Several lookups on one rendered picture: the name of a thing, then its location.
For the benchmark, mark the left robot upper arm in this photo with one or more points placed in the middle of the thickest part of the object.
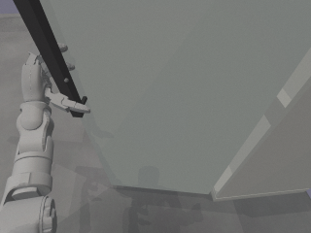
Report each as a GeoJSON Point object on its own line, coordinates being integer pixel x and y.
{"type": "Point", "coordinates": [30, 215]}

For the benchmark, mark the handle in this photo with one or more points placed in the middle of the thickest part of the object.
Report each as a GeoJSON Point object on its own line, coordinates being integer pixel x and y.
{"type": "Point", "coordinates": [40, 30]}

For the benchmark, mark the left robot hand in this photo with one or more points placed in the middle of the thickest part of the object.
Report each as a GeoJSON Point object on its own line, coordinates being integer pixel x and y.
{"type": "Point", "coordinates": [35, 78]}

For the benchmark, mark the robot left forearm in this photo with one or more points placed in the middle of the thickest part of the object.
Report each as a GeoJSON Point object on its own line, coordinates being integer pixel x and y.
{"type": "Point", "coordinates": [31, 175]}

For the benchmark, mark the fridge door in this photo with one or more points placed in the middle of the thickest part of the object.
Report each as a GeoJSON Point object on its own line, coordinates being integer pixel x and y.
{"type": "Point", "coordinates": [176, 87]}

